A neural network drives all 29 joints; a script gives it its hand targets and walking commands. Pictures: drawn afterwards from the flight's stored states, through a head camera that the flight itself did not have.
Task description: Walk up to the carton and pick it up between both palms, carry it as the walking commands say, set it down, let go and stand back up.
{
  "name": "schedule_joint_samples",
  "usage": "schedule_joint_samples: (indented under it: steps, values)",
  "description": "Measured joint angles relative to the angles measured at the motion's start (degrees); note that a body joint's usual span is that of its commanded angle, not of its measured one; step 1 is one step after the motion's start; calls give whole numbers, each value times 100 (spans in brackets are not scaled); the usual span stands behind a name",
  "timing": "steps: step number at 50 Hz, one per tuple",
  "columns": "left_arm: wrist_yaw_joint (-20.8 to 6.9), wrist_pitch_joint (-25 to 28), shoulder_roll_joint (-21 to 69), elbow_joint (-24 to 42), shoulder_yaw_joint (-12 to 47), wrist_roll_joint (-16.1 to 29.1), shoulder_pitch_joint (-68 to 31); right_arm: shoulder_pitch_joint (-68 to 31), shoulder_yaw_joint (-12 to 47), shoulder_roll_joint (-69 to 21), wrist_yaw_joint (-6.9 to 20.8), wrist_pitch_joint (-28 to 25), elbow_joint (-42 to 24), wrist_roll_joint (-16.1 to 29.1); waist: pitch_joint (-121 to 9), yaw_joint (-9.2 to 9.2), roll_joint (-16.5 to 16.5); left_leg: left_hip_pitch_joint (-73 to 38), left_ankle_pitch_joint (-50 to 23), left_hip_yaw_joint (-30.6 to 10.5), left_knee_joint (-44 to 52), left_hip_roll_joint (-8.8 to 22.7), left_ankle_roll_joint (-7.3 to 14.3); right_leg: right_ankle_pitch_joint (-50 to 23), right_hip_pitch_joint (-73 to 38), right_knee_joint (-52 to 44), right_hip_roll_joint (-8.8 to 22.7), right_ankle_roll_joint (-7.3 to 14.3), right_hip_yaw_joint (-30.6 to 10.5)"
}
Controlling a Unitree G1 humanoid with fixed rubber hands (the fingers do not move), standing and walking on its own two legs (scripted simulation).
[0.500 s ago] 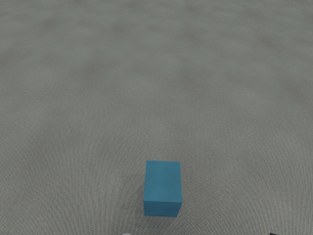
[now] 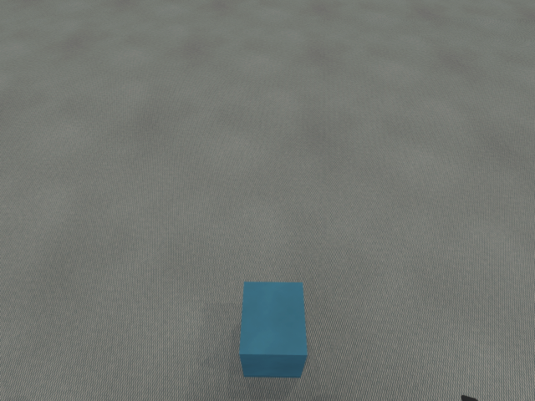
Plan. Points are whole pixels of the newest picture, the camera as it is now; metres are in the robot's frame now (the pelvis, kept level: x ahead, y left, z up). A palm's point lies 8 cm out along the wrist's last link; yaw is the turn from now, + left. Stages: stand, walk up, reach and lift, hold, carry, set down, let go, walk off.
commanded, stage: walk up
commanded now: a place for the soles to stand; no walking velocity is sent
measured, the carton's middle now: (272, 330) +0.45 +0.00 -0.61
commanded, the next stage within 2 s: none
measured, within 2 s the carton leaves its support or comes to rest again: neither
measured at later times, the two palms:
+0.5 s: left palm out of the picture +0.09 +0.32 -0.07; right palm out of the picture +0.11 -0.32 -0.09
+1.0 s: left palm out of the picture +0.09 +0.32 -0.07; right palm out of the picture +0.11 -0.32 -0.09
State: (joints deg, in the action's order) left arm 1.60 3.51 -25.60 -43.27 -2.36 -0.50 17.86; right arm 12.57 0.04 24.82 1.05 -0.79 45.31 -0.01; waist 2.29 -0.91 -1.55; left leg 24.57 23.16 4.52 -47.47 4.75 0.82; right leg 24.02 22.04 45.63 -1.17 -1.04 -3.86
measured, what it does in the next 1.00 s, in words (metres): stands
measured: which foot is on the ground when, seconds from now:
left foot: down 0.00-1.00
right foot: down 0.00-1.00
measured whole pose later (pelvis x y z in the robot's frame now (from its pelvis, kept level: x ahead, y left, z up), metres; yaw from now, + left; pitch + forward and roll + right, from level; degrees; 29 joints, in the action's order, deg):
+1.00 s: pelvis +0.00 -0.01 +0.00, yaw +0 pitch +0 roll +0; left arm 1.6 3.5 -25.6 -44.7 -1.8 -0.5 14.9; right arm 11.6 0.0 24.3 0.8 -0.4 45.3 0.0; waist 1.6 -0.9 -1.6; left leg 23.8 22.4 4.5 -46.4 4.9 -0.3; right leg 23.9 22.0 46.0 -1.5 -0.3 -4.0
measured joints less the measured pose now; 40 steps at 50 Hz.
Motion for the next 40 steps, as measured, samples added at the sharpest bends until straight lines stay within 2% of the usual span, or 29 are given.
schedule_joint_samples:
  steps: [3, 40]
  values:
    - [21, 0, 0, 1, 0, 0, -87, -10, 0, 5, -11, -4, 0, 0, 20, 0, 0, -20, 3, 0, 33, 0, -96, 11, 0, 7, 2, 9, -2]
    - [6, 0, 0, -136, 49, 0, -285, -86, 0, -39, -21, 36, 0, 0, -62, 5, -7, -82, -69, 0, 84, 17, -110, -1, 1, 67, -32, 87, -16]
